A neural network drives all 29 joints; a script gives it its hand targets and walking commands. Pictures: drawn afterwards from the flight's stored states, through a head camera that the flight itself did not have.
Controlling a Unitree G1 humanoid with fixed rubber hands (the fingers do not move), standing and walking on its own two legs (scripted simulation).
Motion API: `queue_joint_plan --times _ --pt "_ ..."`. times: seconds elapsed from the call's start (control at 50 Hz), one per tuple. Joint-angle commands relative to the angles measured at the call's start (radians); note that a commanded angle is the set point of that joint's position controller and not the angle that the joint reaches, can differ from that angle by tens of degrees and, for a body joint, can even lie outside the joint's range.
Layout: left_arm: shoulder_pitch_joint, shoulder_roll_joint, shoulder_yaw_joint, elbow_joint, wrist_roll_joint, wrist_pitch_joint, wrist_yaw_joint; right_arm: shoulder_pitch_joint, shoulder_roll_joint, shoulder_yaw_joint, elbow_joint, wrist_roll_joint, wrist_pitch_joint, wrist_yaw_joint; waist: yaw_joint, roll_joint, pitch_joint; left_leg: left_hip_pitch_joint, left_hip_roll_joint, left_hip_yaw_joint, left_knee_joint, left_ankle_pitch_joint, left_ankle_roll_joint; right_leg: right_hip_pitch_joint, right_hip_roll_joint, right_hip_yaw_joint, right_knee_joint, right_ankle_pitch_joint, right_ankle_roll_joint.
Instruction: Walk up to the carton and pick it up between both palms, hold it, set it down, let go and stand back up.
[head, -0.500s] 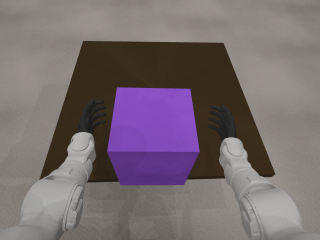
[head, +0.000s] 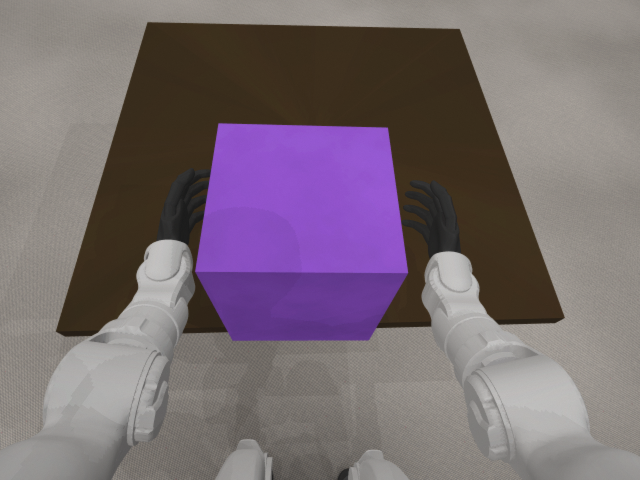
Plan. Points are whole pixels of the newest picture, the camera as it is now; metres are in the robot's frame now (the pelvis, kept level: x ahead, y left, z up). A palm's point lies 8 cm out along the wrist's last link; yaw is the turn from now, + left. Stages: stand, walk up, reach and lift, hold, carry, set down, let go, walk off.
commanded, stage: reach and lift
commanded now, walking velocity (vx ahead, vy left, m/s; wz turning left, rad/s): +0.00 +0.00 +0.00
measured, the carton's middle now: (302, 244) +0.43 +0.03 -0.03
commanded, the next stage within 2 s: none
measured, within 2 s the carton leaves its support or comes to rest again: neither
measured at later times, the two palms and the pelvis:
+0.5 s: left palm (190, 249) +0.39 +0.17 +0.01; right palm (429, 266) +0.38 -0.13 +0.01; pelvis +0.01 +0.01 +0.03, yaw +0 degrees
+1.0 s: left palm (191, 251) +0.39 +0.17 +0.01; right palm (430, 269) +0.38 -0.13 +0.01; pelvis +0.02 +0.01 +0.04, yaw +1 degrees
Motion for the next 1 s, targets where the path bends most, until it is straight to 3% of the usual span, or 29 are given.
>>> queue_joint_plan --times 0.0,0.1,0.14,0.22,0.28,0.34,0.5,0.64,0.98 --pt "-0.337 -0.001 0.063 -0.179 0.096 -0.059 0.011 -0.389 -0.103 -0.088 -0.102 -0.085 -0.09 -0.011 -0.012 0.087 -0.655 0.651 -0.03 0.048 -0.001 0.545 -0.085 0.24 0.028 -0.004 -0.126 0.347 0.037" --pt "-0.31 -0.079 0.152 -0.13 0.191 -0.067 0.008 -0.398 0.035 -0.144 -0.086 -0.205 -0.114 -0.016 0.002 -0.015 -0.534 0.552 -0.037 0.054 -0.03 0.477 -0.045 0.378 0.008 0.018 -0.131 0.384 0.058" --pt "-0.305 -0.138 0.174 -0.122 0.233 -0.075 0.005 -0.4 0.108 -0.17 -0.086 -0.263 -0.125 -0.011 0.002 -0.022 -0.518 0.544 -0.037 0.058 -0.039 0.475 -0.039 0.416 0.005 0.018 -0.133 0.411 0.057" --pt "-0.322 -0.309 0.189 -0.127 0.343 -0.083 -0.011 -0.403 0.295 -0.231 -0.077 -0.42 -0.155 0.011 -0.009 0.003 -0.51 0.592 -0.033 0.065 -0.056 0.504 -0.042 0.452 0.008 0.0 -0.152 0.469 0.05" --pt "-0.343 -0.646 0.131 -0.055 0.476 -0.112 -0.083 -0.415 0.643 -0.275 -0.054 -0.646 -0.181 0.095 -0.028 0.043 -0.453 0.678 -0.025 0.065 -0.093 0.51 -0.048 0.416 0.009 -0.043 -0.208 0.455 0.028" --pt "-0.334 -0.742 0.097 -0.011 0.505 -0.164 -0.096 -0.356 0.735 -0.299 -0.035 -0.746 -0.19 0.143 -0.044 0.064 -0.471 0.713 -0.012 0.064 -0.105 0.536 -0.058 0.425 0.013 -0.047 -0.226 0.459 -0.001" --pt "-0.302 -0.697 0.121 0.001 0.525 -0.199 -0.063 -0.291 0.699 -0.347 -0.032 -0.808 -0.183 0.166 -0.034 0.066 -0.383 0.725 -0.005 0.053 -0.174 0.474 -0.061 0.424 0.006 -0.048 -0.279 0.34 -0.005" --pt "-0.307 -0.707 0.13 -0.015 0.532 -0.2 -0.049 -0.286 0.711 -0.363 -0.06 -0.834 -0.175 0.171 -0.033 0.057 -0.399 0.709 -0.002 0.055 -0.192 0.446 -0.061 0.437 0.004 -0.044 -0.286 0.31 -0.007" --pt "-0.297 -0.722 0.114 0.0 0.514 -0.217 -0.057 -0.266 0.752 -0.324 -0.038 -0.827 -0.182 0.158 -0.038 0.042 -0.379 0.669 -0.008 0.055 -0.21 0.445 -0.056 0.479 0.001 -0.035 -0.295 0.357 0.001"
